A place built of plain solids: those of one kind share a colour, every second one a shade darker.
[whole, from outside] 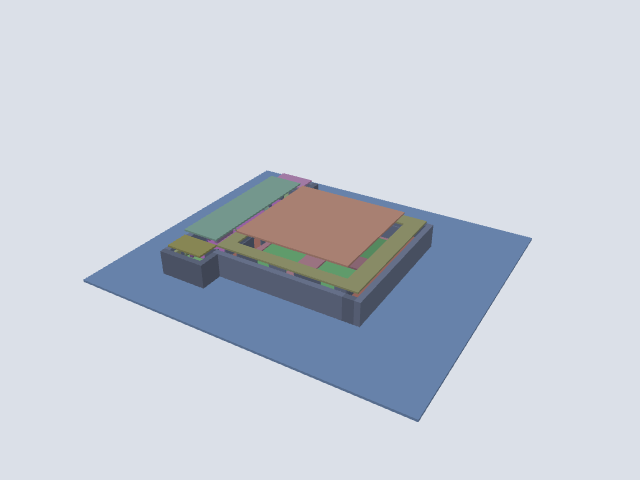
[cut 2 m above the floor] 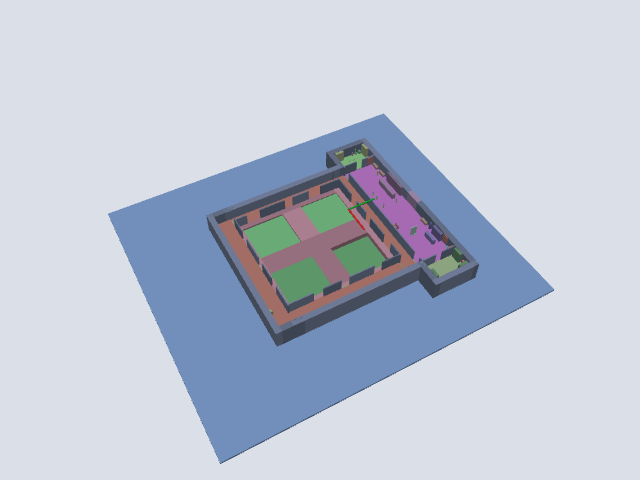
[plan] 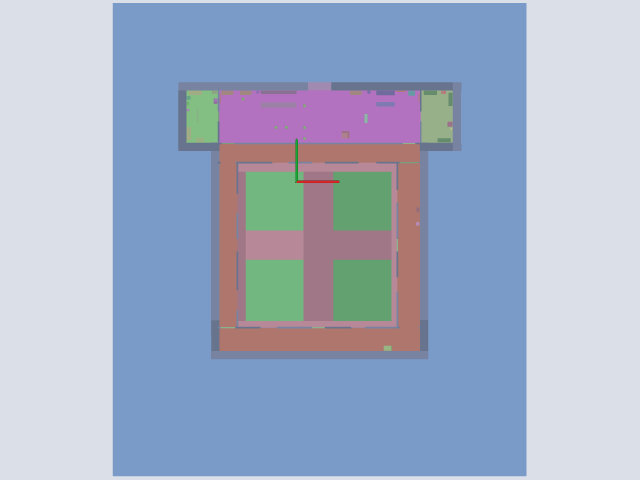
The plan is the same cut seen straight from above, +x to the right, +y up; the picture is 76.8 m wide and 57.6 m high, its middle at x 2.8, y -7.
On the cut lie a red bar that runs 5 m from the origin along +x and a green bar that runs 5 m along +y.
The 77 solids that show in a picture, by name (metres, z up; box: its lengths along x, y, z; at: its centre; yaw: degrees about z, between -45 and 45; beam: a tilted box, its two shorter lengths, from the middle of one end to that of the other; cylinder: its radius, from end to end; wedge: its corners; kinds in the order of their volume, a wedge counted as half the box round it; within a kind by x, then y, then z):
{
 "ground_under_all_1": {"box": [49.66, 56.78, 0.4], "at": [2.76, -6.95, -1.7]},
 "wall_1": {"box": [1.0, 8.25, 4.2], "at": [-13.72, 7.81, 0.55]},
 "wall_2": {"box": [4.95, 1.0, 4.2], "at": [-11.74, 4.18, 0.55]},
 "wall_3": {"box": [5.75, 1.0, 4.2], "at": [-11.34, 11.44, 0.55]},
 "wall_4": {"box": [1.0, 4.7, 4.2], "at": [-9.77, -18.96, 0.55]},
 "wall_5": {"box": [1.0, 21.6, 4.2], "at": [-9.77, -7.62, 0.55]},
 "wall_6": {"box": [1.0, 3.3, 4.2], "at": [-9.77, 3.04, 0.55]},
 "wall_7": {"box": [0.2, 2.73, 4.2], "at": [-9.37, 5.85, 0.55]},
 "wall_8": {"box": [0.2, 2.73, 4.2], "at": [-9.37, 9.77, 0.55]},
 "wall_9": {"box": [0.2, 2.2, 4.2], "at": [-7.12, -16.52, 0.55]},
 "wall_10": {"box": [0.2, 4.65, 4.2], "at": [-7.12, -10.69, 0.55]},
 "wall_11": {"box": [0.2, 3.1, 4.2], "at": [-7.12, -5.32, 0.55]},
 "wall_12": {"box": [0.2, 3.85, 4.2], "at": [-7.12, 0.46, 0.55]},
 "wall_13": {"box": [2.88, 0.2, 4.2], "at": [-5.78, -17.52, 0.55]},
 "wall_14": {"box": [4.28, 0.2, 4.2], "at": [-5.08, 2.29, 0.55]},
 "wall_15": {"box": [11.63, 1.0, 4.2], "at": [-4.45, 11.44, 0.55]},
 "wall_16": {"box": [4.25, 0.2, 4.2], "at": [-0.27, -17.52, 0.55]},
 "wall_17": {"box": [2.85, 0.2, 4.2], "at": [0.43, 2.29, 0.55]},
 "wall_18": {"box": [20.23, 0.2, 4.2], "at": [2.62, 4.58, 0.55]},
 "wall_19": {"box": [26.05, 1.0, 4.2], "at": [2.76, -20.82, 0.55]},
 "wall_20": {"box": [3.2, 0.2, 4.2], "at": [4.96, -17.52, 0.55]},
 "wall_21": {"box": [4.05, 0.2, 4.2], "at": [5.38, 2.29, 0.55]},
 "wall_22": {"box": [11.63, 1.0, 4.2], "at": [9.97, 11.44, 0.55]},
 "wall_23": {"box": [3.98, 0.2, 4.2], "at": [10.2, -17.52, 0.55]},
 "wall_24": {"box": [2.63, 0.2, 4.2], "at": [10.87, 2.29, 0.55]},
 "wall_25": {"box": [0.2, 4.45, 4.2], "at": [12.09, -15.39, 0.55]},
 "wall_26": {"box": [0.2, 3.1, 4.2], "at": [12.09, -9.91, 0.55]},
 "wall_27": {"box": [0.2, 4.4, 4.2], "at": [12.09, -4.67, 0.55]},
 "wall_28": {"box": [0.2, 3.35, 4.2], "at": [12.09, 0.71, 0.55]},
 "wall_29": {"box": [0.2, 2.73, 4.2], "at": [14.88, 5.85, 0.55]},
 "wall_30": {"box": [0.2, 2.73, 4.2], "at": [14.88, 9.77, 0.55]},
 "wall_31": {"box": [1.0, 4.7, 4.2], "at": [15.29, -18.96, 0.55]},
 "wall_32": {"box": [1.0, 21.6, 4.2], "at": [15.29, -7.62, 0.55]},
 "wall_33": {"box": [1.0, 3.3, 4.2], "at": [15.29, 3.04, 0.55]},
 "wall_34": {"box": [5.75, 1.0, 4.2], "at": [16.86, 11.44, 0.55]},
 "wall_35": {"box": [4.95, 1.0, 4.2], "at": [17.26, 4.18, 0.55]},
 "wall_36": {"box": [1.0, 8.25, 4.2], "at": [19.24, 7.81, 0.55]},
 "floor_corr_1": {"box": [2.25, 19.8, 1.55], "at": [-8.24, -7.62, -0.78]},
 "floor_corr_2": {"box": [24.25, 2.9, 1.55], "at": [2.76, -18.96, -0.78]},
 "floor_corr_3": {"box": [24.25, 2.3, 1.55], "at": [2.76, 3.44, -0.78]},
 "floor_corr_4": {"box": [2.8, 19.8, 1.55], "at": [13.48, -7.62, -0.78]},
 "floor_gang_1": {"box": [1.0, 17.9, 1.55], "at": [-6.62, -7.76, -0.78]},
 "floor_gang_2": {"box": [6.95, 3.5, 1.55], "at": [-2.64, -7.62, -0.78]},
 "floor_gang_3": {"box": [19.2, 0.8, 1.55], "at": [2.48, -17.11, -0.78]},
 "floor_gang_4": {"box": [19.2, 1.1, 1.55], "at": [2.48, 1.74, -0.78]},
 "floor_gang_5": {"box": [3.55, 17.9, 1.55], "at": [2.61, -7.76, -0.78]},
 "floor_gang_6": {"box": [7.0, 3.5, 1.55], "at": [7.88, -7.62, -0.78]},
 "floor_gang_7": {"box": [0.7, 17.9, 1.55], "at": [11.73, -7.76, -0.78]},
 "floor_foyer_1": {"box": [24.25, 6.45, 1.55], "at": [2.76, 7.81, -0.78]},
 "step_tier_1": {"box": [6.95, 7.35, 1.26], "at": [-2.64, -13.04, -0.92]},
 "step_tier_2": {"box": [6.95, 7.05, 1.35], "at": [-2.64, -2.34, -0.88]},
 "step_tier_3": {"box": [7.0, 7.35, 1.55], "at": [7.88, -13.04, -0.78]},
 "step_tier_4": {"box": [7.0, 7.05, 0.6], "at": [7.88, -2.34, -1.25]},
 "ceil_hall_1": {"box": [19.2, 19.8, 0.3], "at": [2.48, -7.62, 5.55]},
 "ceil_corr_1": {"box": [2.25, 19.8, 0.3], "at": [-8.24, -7.62, 3.4]},
 "ceil_corr_2": {"box": [24.25, 2.9, 0.3], "at": [2.76, -18.96, 3.4]},
 "ceil_corr_3": {"box": [24.25, 2.3, 0.3], "at": [2.76, 3.44, 3.4]},
 "ceil_corr_4": {"box": [2.8, 19.8, 0.3], "at": [13.48, -7.62, 3.4]},
 "ceil_foyer_1": {"box": [24.25, 6.45, 0.3], "at": [2.76, 7.81, 4.35]},
 "floor_cloaks_1": {"box": [3.95, 6.45, 1.55], "at": [-11.34, 7.81, -0.78]},
 "floor_store_1": {"box": [3.95, 6.45, 1.55], "at": [16.86, 7.81, -0.78]},
 "door_leaf_1": {"box": [2.8, 0.97, 4.82], "at": [2.76, 11.45, 0.86]},
 "ceil_cloaks_1": {"box": [3.95, 6.45, 0.3], "at": [-11.34, 7.81, 3.4]},
 "ceil_store_1": {"box": [3.95, 6.45, 0.3], "at": [16.86, 7.81, 3.4]},
 "bar_foyer_1": {"box": [4.3, 0.65, 1.1], "at": [-2.17, 9.18, 0.55]},
 "bar_foyer_2": {"box": [4.3, 0.4, 2.1], "at": [-2.17, 10.71, 1.05]},
 "shelves_store_1": {"box": [1.6, 0.5, 2.0], "at": [16.04, 10.65, 1.0]},
 "shelves_store_2": {"box": [1.6, 0.5, 2.0], "at": [17.68, 4.96, 1.0]},
 "shelves_store_3": {"box": [0.5, 1.6, 2.0], "at": [18.45, 9.88, 1.0]},
 "cloakroom_foyer_1": {"box": [2.25, 0.55, 1.0], "at": [10.66, 9.28, 0.5]},
 "cloakroom_foyer_2": {"box": [2.25, 0.55, 1.75], "at": [10.66, 10.63, 0.87]},
 "shelves_cloaks_1": {"box": [0.5, 1.6, 2.0], "at": [-12.94, 5.74, 1.0]},
 "shelves_cloaks_2": {"box": [1.6, 0.5, 2.0], "at": [-12.16, 10.65, 1.0]},
 "bench_foyer_1": {"box": [1.4, 0.5, 0.46], "at": [-8.31, 10.65, 0.22]},
 "bench_foyer_2": {"box": [1.4, 0.5, 0.46], "at": [-6.12, 10.65, 0.22]},
 "bench_foyer_3": {"box": [1.4, 0.5, 0.46], "at": [7.08, 10.65, 0.22]},
 "standee_foyer_1": {"box": [0.14, 1.09, 1.75], "at": [8.32, 7.59, 0.91]}
}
